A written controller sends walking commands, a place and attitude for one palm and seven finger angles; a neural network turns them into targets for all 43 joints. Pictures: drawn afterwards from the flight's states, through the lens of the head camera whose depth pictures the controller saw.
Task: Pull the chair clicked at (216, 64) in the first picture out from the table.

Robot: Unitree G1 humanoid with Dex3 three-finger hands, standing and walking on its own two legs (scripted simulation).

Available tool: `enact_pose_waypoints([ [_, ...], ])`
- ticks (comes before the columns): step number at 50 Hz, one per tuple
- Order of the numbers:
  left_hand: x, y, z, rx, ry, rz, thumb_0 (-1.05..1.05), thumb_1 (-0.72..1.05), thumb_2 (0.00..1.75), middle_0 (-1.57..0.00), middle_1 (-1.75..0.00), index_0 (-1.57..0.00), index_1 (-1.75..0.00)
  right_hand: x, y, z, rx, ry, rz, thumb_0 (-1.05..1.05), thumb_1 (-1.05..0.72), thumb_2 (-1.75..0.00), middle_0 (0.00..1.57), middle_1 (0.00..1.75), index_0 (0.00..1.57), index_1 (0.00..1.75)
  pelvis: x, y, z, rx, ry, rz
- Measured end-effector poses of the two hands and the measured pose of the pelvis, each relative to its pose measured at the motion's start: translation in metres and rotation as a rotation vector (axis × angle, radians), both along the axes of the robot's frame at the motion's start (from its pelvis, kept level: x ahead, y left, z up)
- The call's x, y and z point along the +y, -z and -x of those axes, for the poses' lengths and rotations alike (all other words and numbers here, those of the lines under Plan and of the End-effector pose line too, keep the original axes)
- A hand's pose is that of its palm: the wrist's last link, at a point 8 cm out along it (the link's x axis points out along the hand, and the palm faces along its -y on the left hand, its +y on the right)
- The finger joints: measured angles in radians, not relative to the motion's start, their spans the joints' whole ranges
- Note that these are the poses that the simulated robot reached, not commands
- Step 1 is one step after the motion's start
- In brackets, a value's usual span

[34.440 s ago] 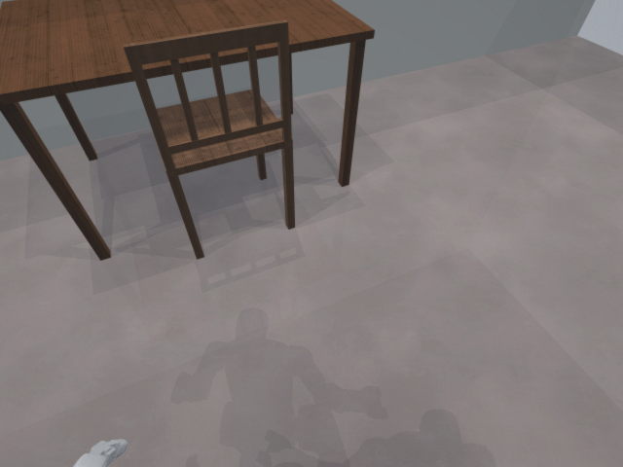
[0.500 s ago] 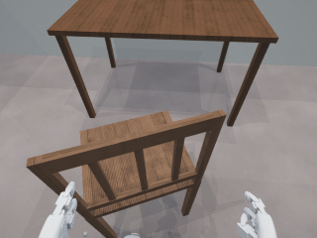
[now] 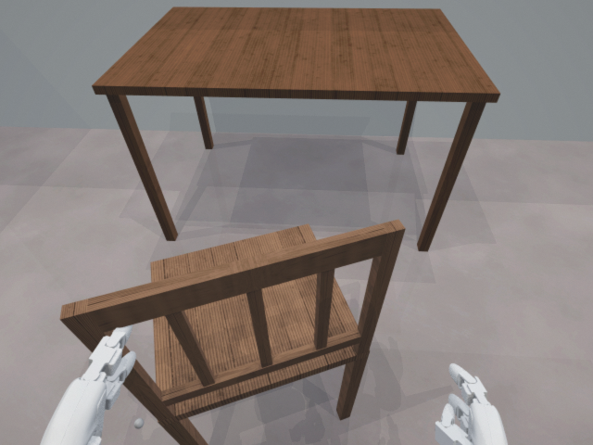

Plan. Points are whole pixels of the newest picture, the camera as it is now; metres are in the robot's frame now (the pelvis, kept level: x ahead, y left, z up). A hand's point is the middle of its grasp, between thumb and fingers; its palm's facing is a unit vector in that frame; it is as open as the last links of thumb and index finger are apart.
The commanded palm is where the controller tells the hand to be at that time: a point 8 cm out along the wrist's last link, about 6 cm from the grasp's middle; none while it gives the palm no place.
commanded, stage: draw the hand back to the body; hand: left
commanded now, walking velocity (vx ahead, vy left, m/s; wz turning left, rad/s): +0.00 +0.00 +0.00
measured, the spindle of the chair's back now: (260, 329) +0.31 +0.09 -0.06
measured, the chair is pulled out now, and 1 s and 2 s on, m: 0.62 0.61 0.61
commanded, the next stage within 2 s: step back with the hand held close in 0.94 s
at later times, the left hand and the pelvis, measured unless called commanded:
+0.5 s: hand (90, 393) +0.16 +0.25 +0.07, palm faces +0.20 -0.84 -0.51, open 8.8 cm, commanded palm +0.18 +0.30 +0.21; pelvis +0.05 +0.00 +0.03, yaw +2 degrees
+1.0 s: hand (95, 388) +0.17 +0.24 +0.07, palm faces +0.20 -0.82 -0.53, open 6.5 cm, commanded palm +0.18 +0.29 +0.21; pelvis +0.05 -0.02 +0.03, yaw +2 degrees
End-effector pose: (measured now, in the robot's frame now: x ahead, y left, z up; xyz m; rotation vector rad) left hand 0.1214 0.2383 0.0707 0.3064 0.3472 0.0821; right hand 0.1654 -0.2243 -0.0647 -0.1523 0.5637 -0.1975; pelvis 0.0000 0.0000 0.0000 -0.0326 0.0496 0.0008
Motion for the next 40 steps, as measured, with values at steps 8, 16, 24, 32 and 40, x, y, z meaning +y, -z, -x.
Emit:
enact_pose_waypoints([
  [8,0.020,-0.015,-0.003,0.091,-0.105,-0.128,-0.01,-0.12,0.40,-0.17,-0.14,-0.25,-0.15,0.013,-0.012,-0.020,0.017,-0.053,0.000,0.01,-0.90,-0.90,0.20,0.30,0.20,0.30,0.002,-0.018,-0.013,-0.057,-0.001,-0.007],
  [16,0.036,-0.025,-0.008,0.143,-0.206,-0.171,0.00,0.17,0.54,-0.14,-0.16,-0.36,-0.24,0.023,-0.014,-0.046,0.037,-0.136,-0.002,0.01,-0.90,-0.90,0.20,0.30,0.20,0.30,0.002,-0.028,-0.032,-0.080,-0.012,-0.018],
  [24,0.043,-0.030,-0.015,0.181,-0.275,-0.191,0.01,0.45,0.68,-0.15,-0.21,-0.41,-0.30,0.023,-0.016,-0.074,0.045,-0.189,0.002,0.01,-0.90,-0.90,0.20,0.30,0.20,0.30,-0.001,-0.032,-0.048,-0.087,-0.026,-0.027],
  [32,0.047,-0.036,-0.020,0.218,-0.302,-0.215,0.01,0.73,0.81,-0.19,-0.26,-0.43,-0.35,0.021,-0.013,-0.089,0.058,-0.206,-0.015,0.01,-0.90,-0.90,0.20,0.30,0.20,0.30,-0.006,-0.033,-0.057,-0.089,-0.035,-0.033],
  [40,0.042,-0.039,-0.022,0.219,-0.304,-0.222,0.01,0.86,0.88,-0.21,-0.29,-0.42,-0.36,0.017,-0.006,-0.086,0.091,-0.222,-0.026,0.01,-0.90,-0.90,0.20,0.30,0.20,0.30,-0.012,-0.034,-0.057,-0.091,-0.038,-0.036],
])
